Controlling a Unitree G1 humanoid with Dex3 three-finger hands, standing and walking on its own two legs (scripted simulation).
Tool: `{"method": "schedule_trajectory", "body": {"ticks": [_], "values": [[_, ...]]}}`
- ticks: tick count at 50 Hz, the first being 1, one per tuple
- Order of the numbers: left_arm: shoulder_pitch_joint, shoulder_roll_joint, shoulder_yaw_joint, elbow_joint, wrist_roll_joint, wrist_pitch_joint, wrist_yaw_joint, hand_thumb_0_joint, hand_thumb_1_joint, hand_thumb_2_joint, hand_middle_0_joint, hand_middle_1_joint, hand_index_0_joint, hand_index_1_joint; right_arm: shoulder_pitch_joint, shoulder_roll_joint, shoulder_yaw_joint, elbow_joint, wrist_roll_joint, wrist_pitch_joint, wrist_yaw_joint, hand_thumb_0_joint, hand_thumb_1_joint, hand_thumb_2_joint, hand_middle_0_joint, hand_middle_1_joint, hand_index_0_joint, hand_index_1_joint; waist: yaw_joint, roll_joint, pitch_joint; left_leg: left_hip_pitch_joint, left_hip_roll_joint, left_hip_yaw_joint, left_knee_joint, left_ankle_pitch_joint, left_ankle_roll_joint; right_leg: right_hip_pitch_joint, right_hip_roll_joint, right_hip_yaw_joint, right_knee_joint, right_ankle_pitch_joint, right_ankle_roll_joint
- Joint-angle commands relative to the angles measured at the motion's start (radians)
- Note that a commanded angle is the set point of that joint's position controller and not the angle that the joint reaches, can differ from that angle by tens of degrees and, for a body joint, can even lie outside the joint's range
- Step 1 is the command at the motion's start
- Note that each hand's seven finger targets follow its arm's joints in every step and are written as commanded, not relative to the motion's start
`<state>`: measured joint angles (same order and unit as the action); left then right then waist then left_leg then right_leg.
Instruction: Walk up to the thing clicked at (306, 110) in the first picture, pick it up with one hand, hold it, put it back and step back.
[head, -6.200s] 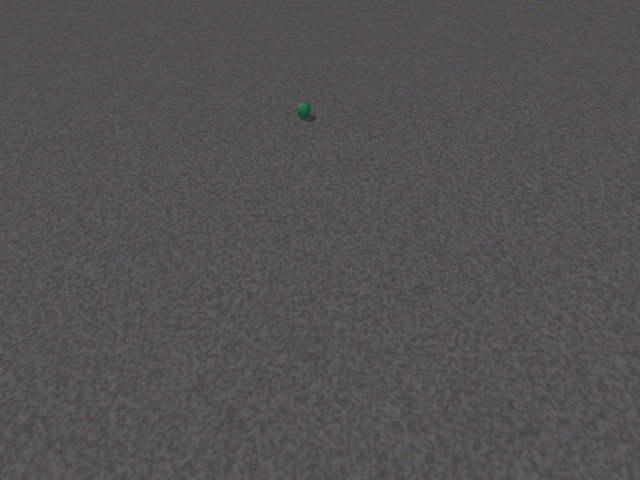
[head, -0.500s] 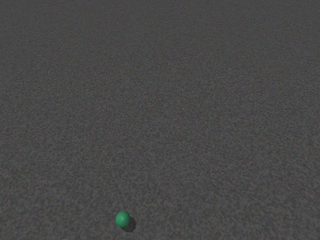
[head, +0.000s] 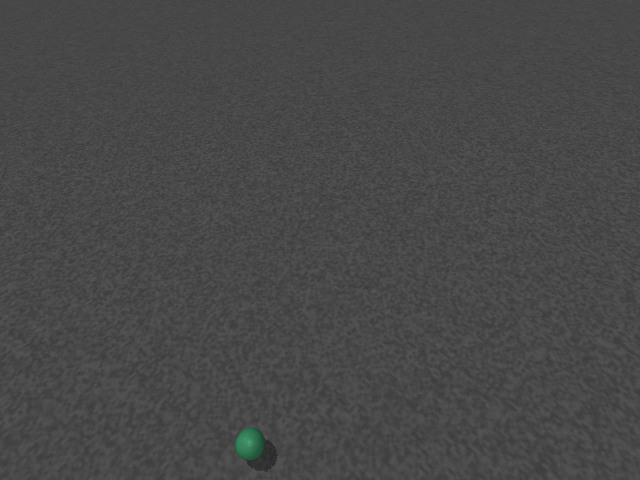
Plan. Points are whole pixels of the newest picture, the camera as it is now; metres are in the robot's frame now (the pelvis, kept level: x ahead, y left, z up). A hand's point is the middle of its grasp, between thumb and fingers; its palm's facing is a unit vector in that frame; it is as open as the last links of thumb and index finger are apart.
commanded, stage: walk up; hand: left
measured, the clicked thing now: (250, 443) +0.39 +0.23 -0.74
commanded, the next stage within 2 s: stand in 0.22 s
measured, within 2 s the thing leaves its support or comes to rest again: neither
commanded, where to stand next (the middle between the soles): +0.04 -0.01 m, yaw +0 degrees
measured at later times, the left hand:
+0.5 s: hand out of the picture +0.09 +0.25 -0.16, palm faces -0.01 -0.94 -0.34, open 7.4 cm
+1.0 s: hand out of the picture +0.08 +0.25 -0.16, palm faces +0.00 -0.94 -0.35, open 7.4 cm
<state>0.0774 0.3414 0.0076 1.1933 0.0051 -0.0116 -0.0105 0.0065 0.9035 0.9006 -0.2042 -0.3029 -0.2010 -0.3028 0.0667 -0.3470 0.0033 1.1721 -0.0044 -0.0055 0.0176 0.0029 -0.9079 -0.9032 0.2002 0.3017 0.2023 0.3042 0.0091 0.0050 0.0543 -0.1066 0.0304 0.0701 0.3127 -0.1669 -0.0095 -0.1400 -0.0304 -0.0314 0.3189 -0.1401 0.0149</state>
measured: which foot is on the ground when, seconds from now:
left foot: down 0.00-1.00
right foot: down 0.00-1.00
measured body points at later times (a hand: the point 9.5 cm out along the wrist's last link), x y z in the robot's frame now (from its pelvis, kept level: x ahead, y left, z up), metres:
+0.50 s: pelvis +0.01 +0.00 +0.00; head +0.01 +0.00 +0.45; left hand +0.09 +0.30 -0.13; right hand +0.09 -0.30 -0.13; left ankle +0.00 +0.12 -0.75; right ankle +0.02 -0.13 -0.75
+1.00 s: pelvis +0.02 -0.01 +0.00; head +0.03 -0.01 +0.45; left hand +0.08 +0.30 -0.13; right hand +0.10 -0.30 -0.14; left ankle +0.00 +0.12 -0.75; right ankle +0.02 -0.13 -0.75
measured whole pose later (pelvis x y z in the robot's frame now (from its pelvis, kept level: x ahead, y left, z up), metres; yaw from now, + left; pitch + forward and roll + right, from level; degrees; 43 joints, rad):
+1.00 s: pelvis +0.02 -0.01 +0.00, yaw +1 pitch -2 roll +0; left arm 0.10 0.35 0.00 1.16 0.01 -0.01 -0.01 0.01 0.90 0.90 -0.20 -0.30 -0.20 -0.30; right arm 0.09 -0.35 0.00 1.15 -0.01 -0.01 0.01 0.00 -0.91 -0.90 0.20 0.30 0.20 0.30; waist 0.00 0.01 0.04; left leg -0.09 0.04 0.04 0.30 -0.18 -0.02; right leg -0.12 -0.03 -0.06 0.31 -0.16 0.01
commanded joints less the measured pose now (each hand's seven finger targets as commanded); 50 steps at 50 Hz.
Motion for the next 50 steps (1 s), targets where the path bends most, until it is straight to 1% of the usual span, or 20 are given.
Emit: {"method": "schedule_trajectory", "body": {"ticks": [1, 4, 7, 10, 12, 13, 16, 17, 18, 19, 21, 22, 26, 28, 31, 35, 37, 39, 44, 50], "values": [[-0.055, 0.207, 0.034, -0.063, 0.000, -0.019, 0.012, 0.000, 0.900, 0.900, -0.200, -0.300, -0.200, -0.300, -0.055, -0.217, -0.044, -0.055, 0.002, -0.025, -0.018, 0.000, -0.900, -0.900, 0.200, 0.300, 0.200, 0.300, -0.007, -0.013, -0.099, 0.016, 0.120, -0.111, -0.063, 0.050, 0.029, 0.010, -0.107, 0.097, -0.055, 0.063, -0.020], [-0.059, 0.208, 0.036, -0.073, 0.001, -0.020, 0.013, 0.000, 0.900, 0.900, -0.200, -0.300, -0.200, -0.300, -0.050, -0.214, -0.044, -0.059, 0.000, -0.025, -0.018, 0.000, -0.900, -0.900, 0.200, 0.300, 0.200, 0.300, -0.009, -0.010, -0.096, 0.005, 0.115, -0.107, -0.063, 0.052, 0.027, 0.020, -0.111, 0.100, -0.058, 0.084, -0.017], [-0.052, 0.205, 0.034, -0.072, 0.000, -0.019, 0.013, 0.000, 0.900, 0.900, -0.200, -0.300, -0.200, -0.300, -0.052, -0.212, -0.045, -0.061, 0.001, -0.024, -0.017, 0.000, -0.900, -0.900, 0.200, 0.300, 0.200, 0.300, -0.008, -0.006, -0.084, 0.013, 0.115, -0.110, -0.064, 0.054, 0.025, 0.006, -0.107, 0.099, -0.059, 0.072, -0.018], [-0.047, 0.206, 0.034, -0.080, 0.001, -0.020, 0.014, 0.000, 0.900, 0.900, -0.200, -0.300, -0.200, -0.300, -0.051, -0.212, -0.046, -0.066, -0.002, -0.024, -0.017, 0.000, -0.900, -0.900, 0.200, 0.300, 0.200, 0.300, -0.007, -0.002, -0.100, 0.017, 0.115, -0.103, -0.063, 0.056, 0.027, 0.015, -0.109, 0.099, -0.057, 0.085, -0.017], [-0.048, 0.217, 0.034, -0.083, 0.008, -0.022, 0.018, 0.000, 0.900, 0.900, -0.200, -0.300, -0.200, -0.300, -0.048, -0.205, -0.046, -0.071, -0.011, -0.028, -0.020, 0.000, -0.900, -0.900, 0.200, 0.300, 0.200, 0.300, -0.014, -0.008, -0.117, 0.014, 0.127, -0.116, -0.064, 0.115, 0.022, 0.039, -0.117, 0.097, -0.047, 0.107, -0.020], [-0.045, 0.211, 0.033, -0.083, 0.006, -0.021, 0.019, 0.000, 0.900, 0.900, -0.200, -0.300, -0.200, -0.300, -0.059, -0.209, -0.048, -0.069, -0.008, -0.027, -0.021, 0.000, -0.900, -0.900, 0.200, 0.300, 0.200, 0.300, -0.009, -0.004, -0.106, 0.022, 0.124, -0.116, -0.066, 0.108, 0.019, 0.021, -0.112, 0.091, -0.051, 0.089, -0.019], [-0.043, 0.213, 0.032, -0.087, 0.004, -0.020, 0.018, 0.000, 0.900, 0.900, -0.200, -0.300, -0.200, -0.300, -0.054, -0.211, -0.049, -0.069, -0.010, -0.028, -0.022, 0.000, -0.900, -0.900, 0.200, 0.300, 0.200, 0.300, -0.011, 0.003, -0.101, 0.017, 0.124, -0.113, -0.064, 0.103, 0.017, 0.023, -0.117, 0.096, -0.054, 0.085, -0.022], [-0.039, 0.201, 0.029, -0.086, 0.004, -0.020, 0.017, 0.000, 0.900, 0.900, -0.200, -0.300, -0.200, -0.300, -0.055, -0.214, -0.047, -0.069, -0.007, -0.029, -0.021, 0.000, -0.900, -0.900, 0.200, 0.300, 0.200, 0.300, -0.009, 0.019, -0.087, 0.004, 0.121, -0.114, -0.066, 0.089, 0.017, 0.023, -0.117, 0.096, -0.062, 0.080, -0.020], [-0.045, 0.216, 0.032, -0.088, 0.004, -0.020, 0.017, 0.000, 0.900, 0.900, -0.200, -0.300, -0.200, -0.300, -0.047, -0.204, -0.046, -0.068, -0.007, -0.028, -0.021, 0.000, -0.900, -0.900, 0.200, 0.300, 0.200, 0.300, -0.014, 0.002, -0.086, -0.003, 0.119, -0.115, -0.072, 0.068, 0.015, 0.025, -0.116, 0.095, -0.061, 0.062, -0.022], [-0.037, 0.211, 0.031, -0.090, 0.005, -0.021, 0.016, 0.000, 0.900, 0.900, -0.200, -0.300, -0.200, -0.300, -0.046, -0.208, -0.046, -0.068, -0.006, -0.028, -0.019, 0.000, -0.900, -0.900, 0.200, 0.300, 0.200, 0.300, -0.011, 0.004, -0.087, 0.000, 0.121, -0.117, -0.073, 0.065, 0.017, 0.030, -0.116, 0.097, -0.064, 0.064, -0.021], [-0.049, 0.220, 0.034, -0.095, 0.006, -0.021, 0.017, 0.000, 0.900, 0.900, -0.200, -0.300, -0.200, -0.300, -0.042, -0.209, -0.047, -0.073, -0.008, -0.030, -0.020, 0.000, -0.900, -0.900, 0.200, 0.300, 0.200, 0.300, -0.015, -0.005, -0.105, 0.005, 0.124, -0.118, -0.070, 0.106, 0.019, 0.046, -0.119, 0.094, -0.052, 0.093, -0.024], [-0.037, 0.212, 0.032, -0.094, 0.005, -0.022, 0.016, 0.000, 0.900, 0.900, -0.200, -0.300, -0.200, -0.300, -0.047, -0.210, -0.046, -0.072, -0.008, -0.031, -0.020, 0.000, -0.900, -0.900, 0.200, 0.300, 0.200, 0.300, -0.009, 0.005, -0.100, 0.013, 0.123, -0.114, -0.066, 0.115, 0.019, 0.040, -0.122, 0.096, -0.058, 0.108, -0.024], [-0.046, 0.219, 0.032, -0.096, 0.004, -0.021, 0.017, 0.000, 0.900, 0.900, -0.200, -0.300, -0.200, -0.300, -0.036, -0.208, -0.044, -0.073, -0.006, -0.030, -0.021, 0.000, -0.900, -0.900, 0.200, 0.300, 0.200, 0.300, -0.015, -0.003, -0.085, -0.002, 0.124, -0.120, -0.072, 0.096, 0.016, 0.043, -0.118, 0.091, -0.060, 0.081, -0.023], [-0.042, 0.213, 0.030, -0.099, 0.004, -0.020, 0.016, 0.000, 0.900, 0.900, -0.200, -0.300, -0.200, -0.300, -0.041, -0.215, -0.046, -0.074, -0.007, -0.029, -0.021, 0.000, -0.900, -0.900, 0.200, 0.300, 0.200, 0.300, -0.011, -0.006, -0.089, 0.005, 0.120, -0.117, -0.066, 0.096, 0.016, 0.032, -0.121, 0.094, -0.066, 0.084, -0.024], [-0.037, 0.215, 0.030, -0.100, 0.006, -0.019, 0.016, 0.000, 0.900, 0.900, -0.200, -0.300, -0.200, -0.300, -0.036, -0.214, -0.045, -0.074, -0.006, -0.027, -0.022, 0.000, -0.900, -0.900, 0.200, 0.300, 0.200, 0.300, -0.013, 0.002, -0.083, -0.007, 0.117, -0.117, -0.071, 0.051, 0.017, 0.036, -0.120, 0.092, -0.069, 0.061, -0.025], [-0.034, 0.217, 0.031, -0.102, 0.005, -0.020, 0.016, 0.000, 0.900, 0.900, -0.200, -0.300, -0.200, -0.300, -0.031, -0.215, -0.043, -0.076, -0.008, -0.030, -0.022, 0.000, -0.900, -0.900, 0.200, 0.300, 0.200, 0.300, -0.011, 0.003, -0.102, 0.009, 0.122, -0.116, -0.060, 0.119, 0.016, 0.050, -0.123, 0.089, -0.058, 0.108, -0.026], [-0.033, 0.219, 0.030, -0.100, 0.004, -0.020, 0.016, 0.000, 0.900, 0.900, -0.200, -0.300, -0.200, -0.300, -0.025, -0.211, -0.041, -0.072, -0.006, -0.029, -0.022, 0.000, -0.900, -0.900, 0.200, 0.300, 0.200, 0.300, -0.014, 0.002, -0.091, 0.008, 0.123, -0.118, -0.066, 0.110, 0.014, 0.039, -0.122, 0.091, -0.061, 0.093, -0.025], [-0.037, 0.217, 0.029, -0.101, 0.003, -0.020, 0.017, 0.000, 0.900, 0.900, -0.200, -0.300, -0.200, -0.300, -0.023, -0.213, -0.041, -0.072, -0.006, -0.030, -0.022, 0.000, -0.900, -0.900, 0.200, 0.300, 0.200, 0.300, -0.014, 0.006, -0.090, 0.000, 0.121, -0.119, -0.063, 0.122, 0.013, 0.052, -0.123, 0.090, -0.058, 0.109, -0.026], [-0.022, 0.218, 0.029, -0.093, 0.003, -0.019, 0.016, 0.000, 0.900, 0.900, -0.200, -0.300, -0.200, -0.300, -0.024, -0.212, -0.040, -0.074, -0.004, -0.025, -0.021, 0.000, -0.900, -0.900, 0.200, 0.300, 0.200, 0.300, -0.010, -0.010, -0.085, 0.002, 0.116, -0.121, -0.066, 0.077, 0.015, 0.039, -0.120, 0.086, -0.068, 0.071, -0.023], [-0.030, 0.222, 0.032, -0.096, 0.003, -0.021, 0.018, 0.000, 0.900, 0.900, -0.200, -0.300, -0.200, -0.300, -0.012, -0.212, -0.038, -0.075, -0.006, -0.025, -0.020, 0.000, -0.900, -0.900, 0.200, 0.300, 0.200, 0.300, -0.014, -0.006, -0.084, -0.002, 0.116, -0.123, -0.060, 0.092, 0.016, 0.050, -0.122, 0.089, -0.069, 0.092, -0.024]]}}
